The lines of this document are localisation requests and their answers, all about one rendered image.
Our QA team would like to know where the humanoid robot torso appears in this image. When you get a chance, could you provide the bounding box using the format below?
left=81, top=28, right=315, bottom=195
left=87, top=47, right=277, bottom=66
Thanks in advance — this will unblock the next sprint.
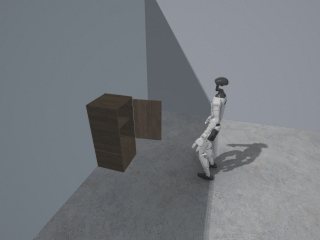
left=210, top=96, right=227, bottom=135

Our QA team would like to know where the left robot hand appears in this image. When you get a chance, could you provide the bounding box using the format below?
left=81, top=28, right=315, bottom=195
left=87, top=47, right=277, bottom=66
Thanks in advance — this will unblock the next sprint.
left=191, top=137, right=204, bottom=152

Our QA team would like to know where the cupboard door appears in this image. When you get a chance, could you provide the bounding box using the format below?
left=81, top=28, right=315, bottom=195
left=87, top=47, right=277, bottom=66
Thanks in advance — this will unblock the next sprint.
left=132, top=99, right=162, bottom=141

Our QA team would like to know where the left robot forearm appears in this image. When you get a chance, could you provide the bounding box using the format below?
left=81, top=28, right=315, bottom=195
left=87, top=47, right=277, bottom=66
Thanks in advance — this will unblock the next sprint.
left=200, top=119, right=217, bottom=140

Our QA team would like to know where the right robot hand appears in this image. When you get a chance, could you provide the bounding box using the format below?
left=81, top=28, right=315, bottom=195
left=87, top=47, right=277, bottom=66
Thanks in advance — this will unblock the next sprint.
left=204, top=116, right=211, bottom=124

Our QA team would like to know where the robot left upper arm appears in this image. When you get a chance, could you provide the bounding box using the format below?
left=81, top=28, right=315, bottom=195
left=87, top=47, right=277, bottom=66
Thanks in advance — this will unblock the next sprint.
left=213, top=98, right=222, bottom=124

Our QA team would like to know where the left robot shin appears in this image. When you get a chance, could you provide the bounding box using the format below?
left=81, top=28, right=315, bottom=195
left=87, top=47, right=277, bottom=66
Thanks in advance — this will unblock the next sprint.
left=198, top=154, right=210, bottom=177

